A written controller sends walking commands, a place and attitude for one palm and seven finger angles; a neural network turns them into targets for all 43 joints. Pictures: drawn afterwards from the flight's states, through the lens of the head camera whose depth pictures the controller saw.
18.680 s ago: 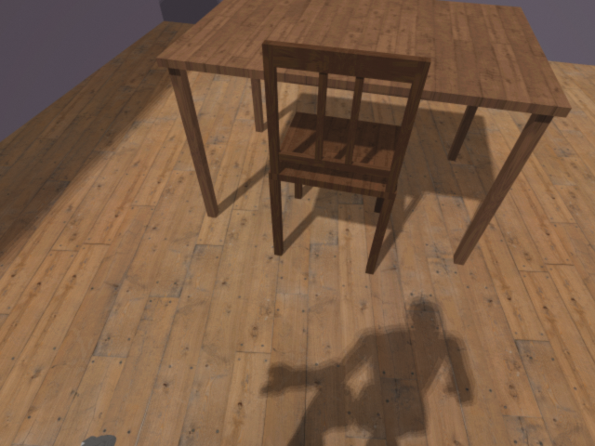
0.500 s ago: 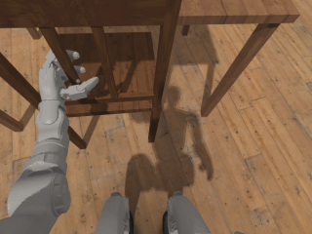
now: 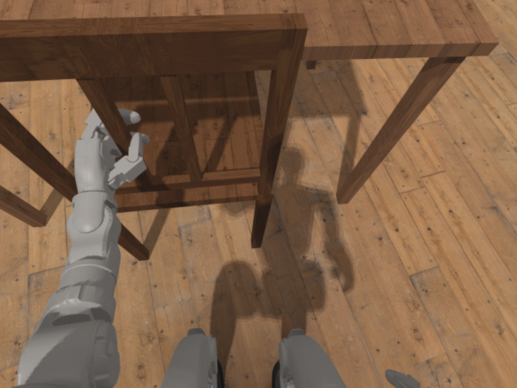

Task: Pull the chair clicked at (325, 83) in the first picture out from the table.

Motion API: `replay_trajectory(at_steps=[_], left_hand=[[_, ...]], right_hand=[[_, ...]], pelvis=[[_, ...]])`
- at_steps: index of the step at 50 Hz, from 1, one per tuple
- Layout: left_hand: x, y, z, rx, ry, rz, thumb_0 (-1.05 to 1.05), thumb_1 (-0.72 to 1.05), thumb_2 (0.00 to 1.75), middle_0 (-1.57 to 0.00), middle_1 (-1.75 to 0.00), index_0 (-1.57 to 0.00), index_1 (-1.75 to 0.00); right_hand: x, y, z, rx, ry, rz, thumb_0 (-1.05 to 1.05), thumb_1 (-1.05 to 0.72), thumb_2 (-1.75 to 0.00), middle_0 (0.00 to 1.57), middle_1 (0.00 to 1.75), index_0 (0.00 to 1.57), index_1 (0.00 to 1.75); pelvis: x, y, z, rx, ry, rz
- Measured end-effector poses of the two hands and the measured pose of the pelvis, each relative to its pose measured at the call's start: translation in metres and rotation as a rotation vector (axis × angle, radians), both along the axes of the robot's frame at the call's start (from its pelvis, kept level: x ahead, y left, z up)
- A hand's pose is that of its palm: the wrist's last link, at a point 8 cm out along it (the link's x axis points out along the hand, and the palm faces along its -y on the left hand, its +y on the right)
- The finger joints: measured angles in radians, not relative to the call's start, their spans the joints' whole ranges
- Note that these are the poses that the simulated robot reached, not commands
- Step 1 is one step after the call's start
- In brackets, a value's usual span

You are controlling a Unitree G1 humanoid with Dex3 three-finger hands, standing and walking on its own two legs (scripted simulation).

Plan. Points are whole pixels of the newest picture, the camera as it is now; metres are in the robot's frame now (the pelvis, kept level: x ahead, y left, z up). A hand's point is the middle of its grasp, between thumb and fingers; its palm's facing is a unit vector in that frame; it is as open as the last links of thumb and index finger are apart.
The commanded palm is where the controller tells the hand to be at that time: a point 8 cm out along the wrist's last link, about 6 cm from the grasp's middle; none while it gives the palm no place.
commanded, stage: hook a spindle and tug to test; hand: left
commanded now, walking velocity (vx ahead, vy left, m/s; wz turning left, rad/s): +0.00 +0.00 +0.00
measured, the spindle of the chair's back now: (124, 140) +0.49 +0.20 +0.02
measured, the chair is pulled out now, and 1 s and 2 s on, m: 0.01 0.09 0.19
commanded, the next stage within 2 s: step backward, pulling the chair out in 0.30 s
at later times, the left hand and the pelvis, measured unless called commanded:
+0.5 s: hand (139, 171) +0.43 +0.16 +0.03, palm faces +0.10 -0.99 -0.12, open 5.7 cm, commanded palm +0.39 +0.21 +0.02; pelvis +0.00 +0.00 +0.02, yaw +1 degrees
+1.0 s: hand (151, 197) +0.38 +0.14 +0.04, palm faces +0.02 -0.99 -0.16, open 5.2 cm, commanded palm +0.36 +0.19 +0.04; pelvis -0.01 +0.01 +0.10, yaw -1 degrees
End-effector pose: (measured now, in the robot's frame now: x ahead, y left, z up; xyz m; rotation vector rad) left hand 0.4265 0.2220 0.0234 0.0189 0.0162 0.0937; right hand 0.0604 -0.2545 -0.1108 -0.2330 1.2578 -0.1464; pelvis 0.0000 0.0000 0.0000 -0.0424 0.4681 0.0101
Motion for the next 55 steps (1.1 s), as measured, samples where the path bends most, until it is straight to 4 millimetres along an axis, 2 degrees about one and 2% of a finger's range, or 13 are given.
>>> replay_trajectory(at_steps=[13, 22, 27, 31, 35, 39, 46, 55], left_hand=[[-0.018, -0.004, 0.001, 0.004, 0.005, -0.016, 0.01, 0.75, 0.79, -0.35, -1.34, -0.34, -1.40], [-0.027, -0.006, 0.002, 0.020, 0.012, -0.009, 0.01, 0.73, 0.81, -0.36, -1.34, -0.34, -1.40], [-0.026, -0.010, 0.023, 0.103, 0.262, 0.039, 0.04, 0.73, 0.82, -0.34, -1.22, -0.36, -1.42], [-0.030, -0.016, 0.031, 0.070, 0.385, 0.054, 0.05, 0.74, 0.81, -0.28, -1.11, -0.40, -1.43], [-0.032, -0.021, 0.035, 0.089, 0.446, 0.015, 0.06, 0.73, 0.78, -0.28, -1.09, -0.44, -1.44], [-0.036, -0.024, 0.037, 0.112, 0.472, -0.035, 0.06, 0.72, 0.77, -0.28, -1.12, -0.47, -1.44], [-0.053, -0.028, 0.037, 0.118, 0.473, -0.051, 0.05, 0.72, 0.76, -0.27, -1.13, -0.49, -1.45], [-0.088, -0.040, 0.038, 0.110, 0.490, -0.005, 0.05, 0.71, 0.77, -0.27, -1.10, -0.50, -1.45]], right_hand=[[0.020, 0.002, 0.003, 0.010, -0.057, 0.016, 0.00, -0.90, -0.89, 0.20, 0.30, 0.20, 0.30], [0.025, 0.002, 0.002, 0.007, -0.074, 0.017, 0.00, -0.90, -0.89, 0.20, 0.30, 0.20, 0.30], [0.022, 0.014, 0.035, 0.011, -0.053, -0.082, 0.01, -0.90, -0.89, 0.20, 0.30, 0.20, 0.30], [0.019, 0.017, 0.066, -0.005, -0.037, -0.100, 0.01, -0.90, -0.89, 0.20, 0.30, 0.20, 0.30], [0.012, 0.010, 0.088, -0.058, -0.014, -0.107, 0.00, -0.90, -0.89, 0.20, 0.30, 0.20, 0.30], [0.004, 0.001, 0.098, -0.104, -0.006, -0.124, 0.00, -0.90, -0.89, 0.20, 0.30, 0.20, 0.30], [-0.007, 0.000, 0.097, -0.099, -0.021, -0.133, 0.00, -0.90, -0.89, 0.20, 0.30, 0.20, 0.30], [-0.018, 0.006, 0.083, -0.006, -0.053, -0.130, 0.00, -0.90, -0.89, 0.20, 0.30, 0.20, 0.30]], pelvis=[[0.004, 0.000, 0.003, 0.006, -0.010, -0.002], [0.000, -0.001, 0.003, 0.010, -0.039, 0.006], [0.005, 0.003, 0.044, 0.020, -0.155, 0.010], [0.015, 0.006, 0.072, 0.022, -0.197, 0.002], [0.017, 0.009, 0.089, 0.014, -0.228, 0.005], [0.013, 0.014, 0.097, 0.007, -0.253, 0.006], [0.000, 0.014, 0.099, 0.026, -0.292, -0.020], [-0.022, -0.005, 0.101, 0.025, -0.326, -0.020]])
